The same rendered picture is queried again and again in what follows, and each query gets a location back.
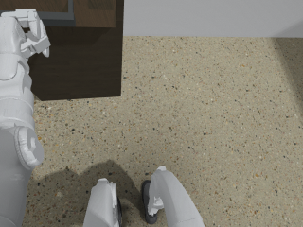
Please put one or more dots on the handle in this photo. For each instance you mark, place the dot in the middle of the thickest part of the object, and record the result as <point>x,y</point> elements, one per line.
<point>50,18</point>

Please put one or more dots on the left robot hand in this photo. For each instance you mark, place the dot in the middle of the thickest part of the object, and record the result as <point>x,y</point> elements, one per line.
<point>14,40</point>

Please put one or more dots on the robot left forearm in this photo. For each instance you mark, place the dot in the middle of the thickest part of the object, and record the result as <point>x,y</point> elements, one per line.
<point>16,98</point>

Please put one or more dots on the cabinet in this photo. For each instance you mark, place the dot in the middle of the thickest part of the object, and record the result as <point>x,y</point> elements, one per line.
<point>84,62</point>

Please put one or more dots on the robot right foot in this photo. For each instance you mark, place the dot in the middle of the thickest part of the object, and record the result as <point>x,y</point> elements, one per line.
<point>152,218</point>

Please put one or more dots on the drawer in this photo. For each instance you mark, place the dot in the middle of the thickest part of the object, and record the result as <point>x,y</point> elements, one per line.
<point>88,13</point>

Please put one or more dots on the right robot shin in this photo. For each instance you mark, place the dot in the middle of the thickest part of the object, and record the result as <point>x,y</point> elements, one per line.
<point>155,204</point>

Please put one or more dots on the left robot upper arm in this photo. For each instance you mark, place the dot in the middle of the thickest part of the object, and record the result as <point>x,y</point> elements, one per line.
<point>20,152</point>

